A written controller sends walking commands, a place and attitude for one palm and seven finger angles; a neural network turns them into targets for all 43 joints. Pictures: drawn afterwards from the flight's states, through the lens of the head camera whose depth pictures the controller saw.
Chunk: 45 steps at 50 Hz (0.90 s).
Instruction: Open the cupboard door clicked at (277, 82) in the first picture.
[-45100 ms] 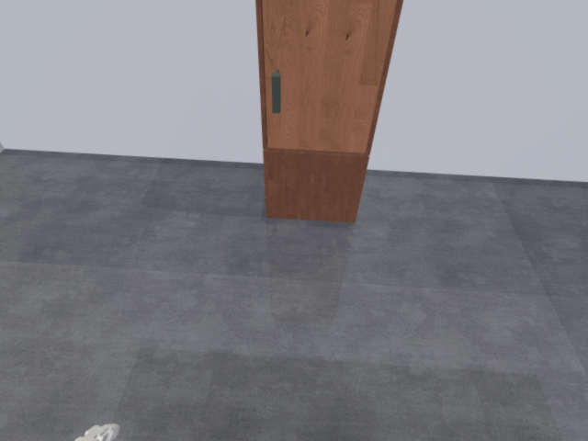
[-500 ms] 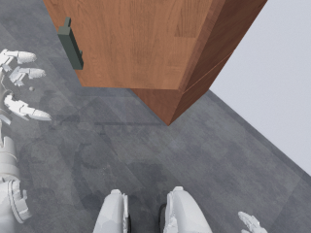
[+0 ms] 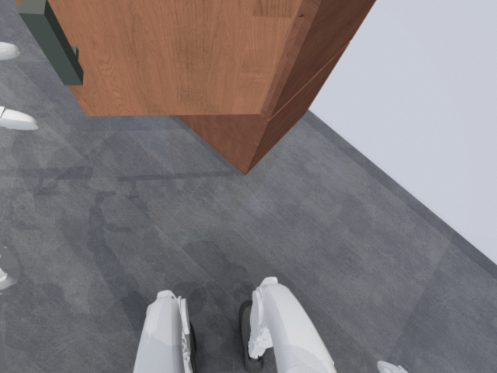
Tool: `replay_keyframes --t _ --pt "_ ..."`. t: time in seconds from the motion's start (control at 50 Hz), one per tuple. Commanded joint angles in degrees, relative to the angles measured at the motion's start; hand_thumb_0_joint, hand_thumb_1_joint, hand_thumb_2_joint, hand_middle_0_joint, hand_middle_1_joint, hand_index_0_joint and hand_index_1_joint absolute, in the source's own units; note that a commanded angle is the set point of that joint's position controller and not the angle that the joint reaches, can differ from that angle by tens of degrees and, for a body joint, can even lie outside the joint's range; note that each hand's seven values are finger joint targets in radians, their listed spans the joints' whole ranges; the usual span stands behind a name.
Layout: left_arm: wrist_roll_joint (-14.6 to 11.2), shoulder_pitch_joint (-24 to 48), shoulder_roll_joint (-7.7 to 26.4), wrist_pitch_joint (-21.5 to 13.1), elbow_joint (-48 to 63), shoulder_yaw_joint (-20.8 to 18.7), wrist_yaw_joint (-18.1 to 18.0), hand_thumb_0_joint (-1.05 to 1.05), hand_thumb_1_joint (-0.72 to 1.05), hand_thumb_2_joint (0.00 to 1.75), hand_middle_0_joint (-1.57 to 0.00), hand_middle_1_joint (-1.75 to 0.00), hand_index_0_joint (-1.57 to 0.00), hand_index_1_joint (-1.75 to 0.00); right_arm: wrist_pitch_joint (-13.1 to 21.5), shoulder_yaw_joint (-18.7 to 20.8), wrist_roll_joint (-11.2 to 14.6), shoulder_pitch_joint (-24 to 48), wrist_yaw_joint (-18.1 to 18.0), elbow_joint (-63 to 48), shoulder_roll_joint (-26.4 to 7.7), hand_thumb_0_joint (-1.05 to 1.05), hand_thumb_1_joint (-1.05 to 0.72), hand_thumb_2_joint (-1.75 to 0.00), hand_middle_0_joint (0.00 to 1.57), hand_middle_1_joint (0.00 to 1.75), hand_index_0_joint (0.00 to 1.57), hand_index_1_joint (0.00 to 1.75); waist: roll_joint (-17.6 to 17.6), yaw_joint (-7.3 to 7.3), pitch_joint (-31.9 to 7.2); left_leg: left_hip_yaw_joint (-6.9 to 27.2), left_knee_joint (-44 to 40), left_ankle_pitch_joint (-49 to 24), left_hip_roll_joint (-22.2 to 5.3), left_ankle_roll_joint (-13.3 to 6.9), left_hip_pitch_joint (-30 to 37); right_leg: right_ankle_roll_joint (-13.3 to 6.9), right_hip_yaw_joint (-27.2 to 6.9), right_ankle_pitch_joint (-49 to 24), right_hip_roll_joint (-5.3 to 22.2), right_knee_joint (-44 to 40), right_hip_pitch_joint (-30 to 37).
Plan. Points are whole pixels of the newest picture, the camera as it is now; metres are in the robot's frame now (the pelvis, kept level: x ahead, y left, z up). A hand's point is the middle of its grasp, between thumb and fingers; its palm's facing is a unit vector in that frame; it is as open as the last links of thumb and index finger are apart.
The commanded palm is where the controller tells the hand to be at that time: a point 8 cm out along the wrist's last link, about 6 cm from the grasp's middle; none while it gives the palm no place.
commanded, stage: move the hooked fingers beside the handle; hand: left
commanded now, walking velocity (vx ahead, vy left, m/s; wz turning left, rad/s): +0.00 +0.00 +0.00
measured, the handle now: (57, 34) +0.60 +0.23 +0.05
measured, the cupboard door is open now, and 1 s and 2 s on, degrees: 48 48 47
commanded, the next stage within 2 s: slide the fingers in behind the handle in 0.96 s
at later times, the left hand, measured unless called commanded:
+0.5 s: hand out of the picture +0.54 +0.30 +0.05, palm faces +0.05 -1.00 -0.04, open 14.0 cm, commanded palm +0.54 +0.31 +0.05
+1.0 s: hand (2, 60) +0.54 +0.29 +0.05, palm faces +0.05 -1.00 -0.04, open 14.0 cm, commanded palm +0.53 +0.31 +0.05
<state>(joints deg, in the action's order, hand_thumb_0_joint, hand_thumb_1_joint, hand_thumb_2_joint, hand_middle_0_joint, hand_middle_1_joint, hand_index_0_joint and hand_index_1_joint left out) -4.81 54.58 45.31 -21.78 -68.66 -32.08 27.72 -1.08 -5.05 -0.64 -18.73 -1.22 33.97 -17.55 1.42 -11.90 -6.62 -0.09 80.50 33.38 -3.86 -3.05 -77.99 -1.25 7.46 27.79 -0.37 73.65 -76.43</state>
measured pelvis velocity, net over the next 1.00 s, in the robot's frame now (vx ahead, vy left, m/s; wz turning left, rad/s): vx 0.01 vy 0.01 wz -0.01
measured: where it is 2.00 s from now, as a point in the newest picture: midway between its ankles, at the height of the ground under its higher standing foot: (220, 358)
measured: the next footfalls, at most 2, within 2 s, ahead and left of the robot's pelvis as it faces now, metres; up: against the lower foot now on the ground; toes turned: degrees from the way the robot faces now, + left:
none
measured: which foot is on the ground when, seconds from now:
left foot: down 0.00-1.00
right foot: down 0.00-1.00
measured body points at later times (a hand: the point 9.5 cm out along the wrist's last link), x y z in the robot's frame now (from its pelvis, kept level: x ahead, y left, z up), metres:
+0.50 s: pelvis +0.01 +0.01 +0.00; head +0.22 +0.06 +0.40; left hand +0.54 +0.36 +0.06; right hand +0.01 -0.25 -0.09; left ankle +0.03 +0.09 -0.59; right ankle +0.06 -0.12 -0.59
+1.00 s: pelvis +0.01 +0.01 +0.00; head +0.21 +0.06 +0.40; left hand +0.53 +0.34 +0.06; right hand +0.03 -0.26 -0.09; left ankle +0.03 +0.09 -0.59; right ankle +0.06 -0.12 -0.59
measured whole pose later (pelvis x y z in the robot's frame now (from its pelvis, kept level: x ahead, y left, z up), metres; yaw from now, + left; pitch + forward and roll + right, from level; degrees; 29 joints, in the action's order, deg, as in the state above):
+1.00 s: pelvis +0.01 +0.01 +0.00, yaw -1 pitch +32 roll -7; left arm -3.4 56.1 45.6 -22.2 -67.3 -32.6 25.4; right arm -4.8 -5.6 -1.4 -18.4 0.4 32.8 -16.3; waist 1.5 -13.2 -6.0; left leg 0.4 80.1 34.0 -4.1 -3.3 -78.2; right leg -0.8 7.7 27.8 -1.0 72.3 -76.2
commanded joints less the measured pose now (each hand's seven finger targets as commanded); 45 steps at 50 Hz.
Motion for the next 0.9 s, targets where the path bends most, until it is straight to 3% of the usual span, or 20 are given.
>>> replay_keyframes --t 0.0,0.04,0.08,0.12,0.16,0.2,0.28,0.32,0.38,0.44,0.52,0.56,0.6,0.7,0.72,0.74,0.78,0.84,0.86,0.88 --pt "-0.98 26.59 18.56 -4.47 13.82 -1.3 -0.32 0.0 -0.5 0.3 -0.3 -1.2 -0.3 -1.2 0.07 4.62 -0.42 -11.89 -0.78 -0.74 -12.52 0.0 -0.9 -0.9 0.2 0.3 0.2 0.3 16.32 -0.82 -35.07 8.24 -9.07 -27.93 0.61 2.06 31.66 -0.16 -3.4 -10.83 -1.94 -6.3 8.62" --pt "-0.6 25.54 19.11 -3.47 11.64 -1.53 -0.15 0.0 -0.5 0.3 -0.3 -1.2 -0.3 -1.2 -0.51 4.48 -0.36 -12.46 -0.76 -0.83 -12.72 0.0 -0.9 -0.9 0.2 0.3 0.2 0.3 15.82 -0.91 -35.14 8.39 -8.8 -28.72 0.61 2.04 31.3 -0.12 -3.29 -11.12 -1.98 -6.17 8.64" --pt "-0.29 27.33 18.41 -1.67 7.95 -0.07 0.12 0.0 -0.5 0.3 -0.3 -1.2 -0.3 -1.2 -0.87 3.73 -0.24 -12.62 -0.81 -0.88 -12.59 0.0 -0.9 -0.9 0.2 0.3 0.2 0.3 14.92 -2.13 -32.07 8.28 -8.58 -27.14 0.7 1.59 28.53 -0.03 -3.16 -10.9 -1.98 -6.18 7.96" --pt "1.16 29.26 20.52 0.24 6.0 -0.03 -0.25 0.0 -0.5 0.3 -0.3 -1.2 -0.3 -1.2 -1.43 3.24 -0.26 -12.98 -1.11 -1.18 -12.88 0.0 -0.9 -0.9 0.2 0.3 0.2 0.3 13.66 -2.92 -29.94 7.98 -8.33 -24.15 0.7 1.09 25.07 0.24 -3.13 -10.0 -1.94 -6.18 7.85" --pt "1.99 28.32 22.21 0.94 6.84 -0.76 -0.75 0.0 -0.5 0.3 -0.3 -1.2 -0.3 -1.2 -1.71 2.94 -0.48 -13.45 -1.04 -2.04 -12.69 0.0 -0.9 -0.9 0.2 0.3 0.2 0.3 15.45 -1.91 -31.92 7.7 -8.1 -25.05 0.91 1.06 24.56 0.15 -3.22 -10.72 -1.88 -5.78 9.21" --pt "2.29 27.11 24.21 0.18 9.42 -2.63 -0.95 0.0 -0.5 0.3 -0.3 -1.2 -0.3 -1.2 -2.16 3.04 -0.81 -14.08 -0.7 -2.47 -12.72 0.0 -0.9 -0.9 0.2 0.3 0.2 0.3 17.54 -0.85 -35.81 8.32 -7.81 -29.84 0.52 1.78 28.46 -0.12 -2.93 -12.45 -2.06 -5.04 8.85" --pt "0.94 24.08 26.32 -1.68 14.76 -6.3 -0.97 0.0 -0.5 0.3 -0.3 -1.2 -0.3 -1.2 -2.85 3.71 -0.98 -14.39 0.04 -2.84 -12.44 0.0 -0.9 -0.9 0.2 0.3 0.2 0.3 18.21 0.48 -40.0 8.7 -7.56 -36.46 -0.01 2.23 32.34 -0.19 -3.11 -16.02 -2.4 -5.0 11.18" --pt "0.13 24.14 25.9 -1.65 17.35 -6.64 -0.6 0.0 -0.5 0.3 -0.3 -1.2 -0.3 -1.2 -3.25 3.95 -0.83 -14.27 0.47 -2.75 -12.3 0.0 -0.9 -0.9 0.2 0.3 0.2 0.3 19.23 0.74 -41.01 8.37 -8.07 -37.12 0.0 2.19 33.34 0.1 -3.33 -17.06 -2.36 -5.79 12.81" --pt "-0.04 22.05 22.99 -0.47 16.24 -5.11 0.02 0.0 -0.5 0.3 -0.3 -1.2 -0.3 -1.2 -3.58 4.13 -0.51 -14.44 0.74 -2.46 -12.03 0.0 -0.9 -0.9 0.2 0.3 0.2 0.3 17.48 0.16 -37.77 8.64 -9.07 -35.91 -0.21 1.82 33.81 0.15 -3.1 -15.89 -2.55 -6.86 11.84" --pt "-0.35 21.19 21.3 0.13 17.49 -4.09 0.28 0.0 -0.5 0.3 -0.3 -1.2 -0.3 -1.2 -3.72 4.46 -0.47 -14.65 0.7 -1.8 -11.98 0.0 -0.9 -0.9 0.2 0.3 0.2 0.3 18.33 0.14 -36.99 8.85 -9.81 -36.52 -0.34 2.18 35.62 0.29 -2.87 -15.28 -2.46 -7.8 11.06" --pt "-1.18 21.37 16.19 -0.37 17.33 -0.77 0.4 0.0 -0.5 0.3 -0.3 -1.2 -0.3 -1.2 -3.43 4.73 -0.53 -14.48 0.69 -0.8 -11.57 0.0 -0.9 -0.9 0.2 0.3 0.2 0.3 18.11 -0.76 -33.65 9.41 -10.78 -36.92 -0.45 2.63 37.5 0.1 -2.42 -14.16 -2.55 -8.82 8.88" --pt "-1.54 21.1 14.11 -0.54 15.47 0.29 0.16 0.0 -0.5 0.3 -0.3 -1.2 -0.3 -1.2 -3.28 4.84 -0.57 -14.24 0.61 -0.49 -11.5 0.0 -0.9 -0.9 0.2 0.3 0.2 0.3 15.45 -1.52 -31.89 9.15 -10.9 -33.92 -0.26 2.3 35.66 0.18 -2.41 -13.46 -2.6 -9.19 8.87" --pt "-1.42 20.69 12.28 -1.01 14.09 1.48 -0.14 0.0 -0.5 0.3 -0.3 -1.2 -0.3 -1.2 -3.23 4.95 -0.57 -14.4 0.56 -0.25 -11.36 0.0 -0.9 -0.9 0.2 0.3 0.2 0.3 16.25 -1.58 -30.87 9.37 -11.26 -35.08 -0.28 2.59 37.0 0.01 -2.32 -13.21 -2.51 -9.35 7.7" --pt "-0.35 20.58 14.14 -2.18 12.16 0.53 -1.94 0.0 -0.5 0.3 -0.3 -1.2 -0.3 -1.2 -3.48 4.54 -0.75 -13.47 0.48 -0.98 -11.36 0.0 -0.9 -0.9 0.2 0.3 0.2 0.3 16.97 -0.71 -29.13 8.91 -11.22 -34.57 0.07 2.97 35.35 -0.36 -2.35 -12.63 -2.37 -8.54 7.59" --pt "-0.46 22.08 13.21 -2.46 12.12 1.3 -2.32 0.0 -0.5 0.3 -0.3 -1.2 -0.3 -1.2 -3.41 4.51 -0.75 -13.04 0.56 -1.12 -11.23 0.0 -0.9 -0.9 0.2 0.3 0.2 0.3 16.04 -1.48 -28.97 8.63 -10.78 -32.86 0.2 2.68 34.24 -0.22 -2.52 -12.48 -2.46 -8.55 7.42" --pt "-0.15 22.25 14.76 -2.77 11.61 0.28 -2.73 0.0 -0.5 0.3 -0.3 -1.2 -0.3 -1.2 -3.41 4.35 -0.73 -12.78 0.45 -1.21 -11.31 0.0 -0.9 -0.9 0.2 0.3 0.2 0.3 15.0 -1.36 -28.62 8.27 -10.57 -31.19 0.35 2.44 32.36 -0.23 -2.6 -12.32 -2.47 -8.27 8.42" --pt "0.09 24.73 17.03 -4.14 13.39 -0.99 -3.4 0.0 -0.5 0.3 -0.3 -1.2 -0.3 -1.2 -3.22 4.2 -0.85 -12.58 0.31 -1.66 -11.27 0.0 -0.9 -0.9 0.2 0.3 0.2 0.3 15.63 -1.36 -30.12 7.96 -9.97 -30.9 0.49 2.18 31.45 -0.37 -2.99 -12.86 -2.48 -7.57 9.76" --pt "0.53 24.23 19.73 -5.66 16.58 -3.03 -3.58 0.0 -0.5 0.3 -0.3 -1.2 -0.3 -1.2 -3.28 4.44 -1.06 -12.53 0.56 -1.86 -11.48 0.0 -0.9 -0.9 0.2 0.3 0.2 0.3 19.2 0.24 -36.07 8.64 -9.8 -36.08 0.3 3.26 36.14 -0.45 -2.95 -14.11 -2.37 -6.95 10.71" --pt "0.44 22.37 19.01 -5.56 16.0 -2.88 -3.41 0.0 -0.5 0.3 -0.3 -1.2 -0.3 -1.2 -3.36 4.5 -0.94 -12.22 0.72 -2.07 -11.33 0.0 -0.9 -0.9 0.2 0.3 0.2 0.3 19.37 0.6 -36.24 8.32 -9.77 -36.25 0.35 3.22 36.23 -0.36 -3.15 -14.32 -2.34 -7.21 11.03" --pt "0.25 22.54 18.55 -5.37 15.27 -2.47 -3.1 0.0 -0.5 0.3 -0.3 -1.2 -0.3 -1.2 -3.42 4.43 -0.91 -12.45 0.77 -1.85 -11.39 0.0 -0.9 -0.9 0.2 0.3 0.2 0.3 18.51 -0.09 -36.04 8.72 -9.52 -36.71 0.17 3.04 36.27 -0.43 -3.03 -14.52 -2.44 -6.9 10.32"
